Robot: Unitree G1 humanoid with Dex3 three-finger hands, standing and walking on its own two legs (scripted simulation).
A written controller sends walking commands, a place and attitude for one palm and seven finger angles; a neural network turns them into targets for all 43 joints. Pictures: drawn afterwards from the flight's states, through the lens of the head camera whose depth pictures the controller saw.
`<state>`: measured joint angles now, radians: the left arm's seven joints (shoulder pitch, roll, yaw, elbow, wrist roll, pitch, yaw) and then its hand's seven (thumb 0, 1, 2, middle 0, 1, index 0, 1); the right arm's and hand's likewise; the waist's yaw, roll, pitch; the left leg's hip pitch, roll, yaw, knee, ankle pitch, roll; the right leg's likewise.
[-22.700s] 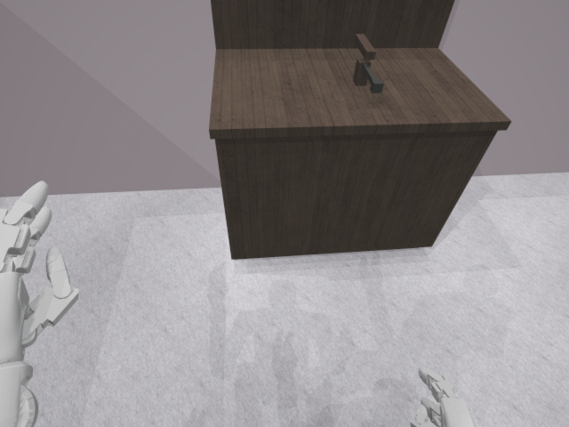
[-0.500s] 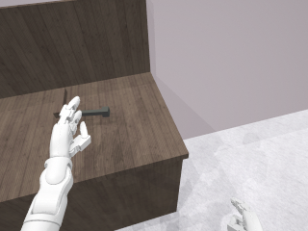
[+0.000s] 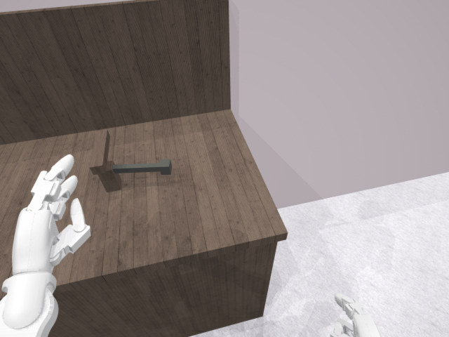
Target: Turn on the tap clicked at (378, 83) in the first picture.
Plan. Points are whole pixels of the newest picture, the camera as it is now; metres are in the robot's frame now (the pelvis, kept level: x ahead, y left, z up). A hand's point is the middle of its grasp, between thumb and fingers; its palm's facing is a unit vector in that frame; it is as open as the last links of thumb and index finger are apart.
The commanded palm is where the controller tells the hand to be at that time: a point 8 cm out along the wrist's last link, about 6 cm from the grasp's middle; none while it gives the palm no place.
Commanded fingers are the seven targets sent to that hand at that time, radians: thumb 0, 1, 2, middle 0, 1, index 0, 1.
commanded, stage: draw the hand back beside the body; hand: left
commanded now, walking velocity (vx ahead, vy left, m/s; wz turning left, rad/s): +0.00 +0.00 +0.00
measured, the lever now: (165, 166) +0.49 +0.21 +0.01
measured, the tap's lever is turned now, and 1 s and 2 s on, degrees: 78 78 78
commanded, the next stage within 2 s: step back with the hand held close in 0.38 s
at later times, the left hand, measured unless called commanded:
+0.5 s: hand (67, 244) +0.19 +0.24 +0.15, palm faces +0.39 -0.86 -0.33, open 7.4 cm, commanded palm +0.15 +0.28 +0.17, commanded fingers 0.00 0.90 0.90 -0.20 -0.30 -0.20 -0.30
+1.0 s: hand (34, 277) +0.15 +0.26 +0.15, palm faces +0.35 -0.82 -0.45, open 7.4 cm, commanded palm +0.10 +0.30 +0.17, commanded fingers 0.00 0.90 0.90 -0.20 -0.30 -0.20 -0.30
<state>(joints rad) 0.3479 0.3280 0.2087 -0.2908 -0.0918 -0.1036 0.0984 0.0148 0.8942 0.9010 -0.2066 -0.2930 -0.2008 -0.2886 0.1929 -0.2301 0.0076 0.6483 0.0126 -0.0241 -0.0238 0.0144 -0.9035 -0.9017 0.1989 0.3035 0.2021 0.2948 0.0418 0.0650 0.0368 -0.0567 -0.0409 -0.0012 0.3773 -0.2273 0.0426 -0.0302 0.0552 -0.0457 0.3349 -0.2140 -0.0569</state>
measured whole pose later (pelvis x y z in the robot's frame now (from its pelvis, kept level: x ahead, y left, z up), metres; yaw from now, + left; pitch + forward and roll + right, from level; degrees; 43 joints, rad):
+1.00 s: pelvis -0.06 +0.02 -0.01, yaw +0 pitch +0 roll -1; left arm 0.50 0.39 0.33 -0.46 -0.05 -0.19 0.12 0.01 0.89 0.90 -0.22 -0.31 -0.21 -0.30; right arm 0.21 -0.24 -0.02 0.56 0.02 -0.01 -0.06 0.01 -0.90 -0.90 0.20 0.30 0.20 0.29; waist 0.02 0.05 0.03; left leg -0.32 -0.04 0.01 0.50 -0.18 0.07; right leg -0.28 0.04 -0.05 0.44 -0.16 -0.03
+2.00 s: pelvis -0.22 +0.01 -0.01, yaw +0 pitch +4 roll -1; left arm 0.49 0.44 0.35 -0.53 -0.06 -0.19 0.11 0.01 0.89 0.90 -0.22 -0.31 -0.21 -0.30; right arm 0.18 -0.21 -0.02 0.59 0.02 -0.01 -0.07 0.01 -0.90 -0.90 0.20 0.30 0.20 0.30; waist -0.01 -0.03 -0.01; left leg -0.31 -0.02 0.01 0.51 -0.24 0.02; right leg -0.32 0.06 0.05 0.50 -0.24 -0.01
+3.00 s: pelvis -0.34 +0.00 -0.02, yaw +5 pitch -3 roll +0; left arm 0.43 0.35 0.34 -0.43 -0.03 -0.14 0.15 0.01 0.89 0.90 -0.21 -0.31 -0.21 -0.30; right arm 0.22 -0.21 -0.01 0.64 0.01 -0.13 -0.06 0.01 -0.90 -0.90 0.20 0.30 0.20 0.29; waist -0.02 0.03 0.03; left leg -0.28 0.03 0.00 0.59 -0.28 0.00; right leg -0.24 0.03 -0.03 0.58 -0.27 -0.04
